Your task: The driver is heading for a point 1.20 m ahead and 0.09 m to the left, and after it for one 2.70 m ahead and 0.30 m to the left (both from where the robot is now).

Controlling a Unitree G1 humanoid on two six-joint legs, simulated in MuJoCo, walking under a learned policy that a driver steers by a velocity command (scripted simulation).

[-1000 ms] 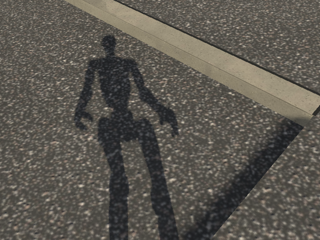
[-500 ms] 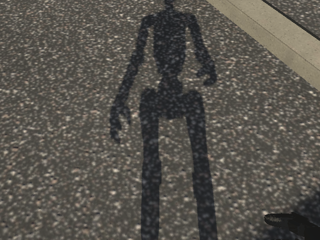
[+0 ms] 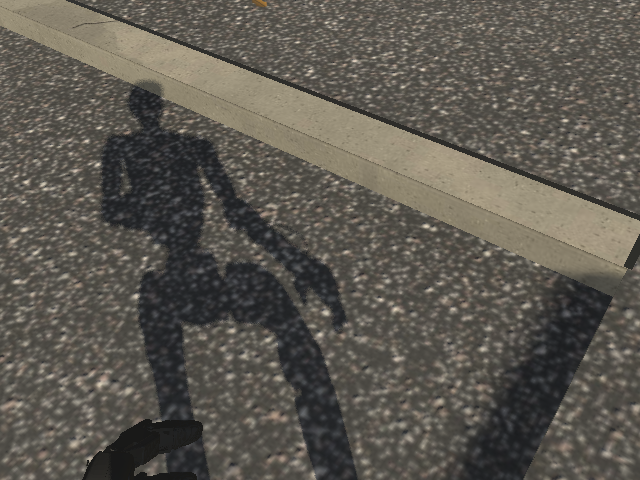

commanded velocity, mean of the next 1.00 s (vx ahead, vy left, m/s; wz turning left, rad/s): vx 0.33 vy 0.00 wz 0.13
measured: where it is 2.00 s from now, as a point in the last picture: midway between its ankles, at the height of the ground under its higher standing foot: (266, 317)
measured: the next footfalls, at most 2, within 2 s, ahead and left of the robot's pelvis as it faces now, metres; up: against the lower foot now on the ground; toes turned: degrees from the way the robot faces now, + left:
left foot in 0.76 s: +0.30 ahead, +0.21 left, +0.00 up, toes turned +7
right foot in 1.22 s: +0.70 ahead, +0.13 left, +0.00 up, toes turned +11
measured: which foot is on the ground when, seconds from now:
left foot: down 0.00-0.00, up 0.02-0.74, down 0.76-1.00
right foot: down 0.00-0.76, up 0.78-1.00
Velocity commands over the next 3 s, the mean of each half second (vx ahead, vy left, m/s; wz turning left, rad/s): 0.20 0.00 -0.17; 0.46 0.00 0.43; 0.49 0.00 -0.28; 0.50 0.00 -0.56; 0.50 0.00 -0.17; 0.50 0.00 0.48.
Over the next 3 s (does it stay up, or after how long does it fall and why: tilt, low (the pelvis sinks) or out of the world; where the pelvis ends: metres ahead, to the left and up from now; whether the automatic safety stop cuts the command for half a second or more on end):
stays up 1.42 0.05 0.00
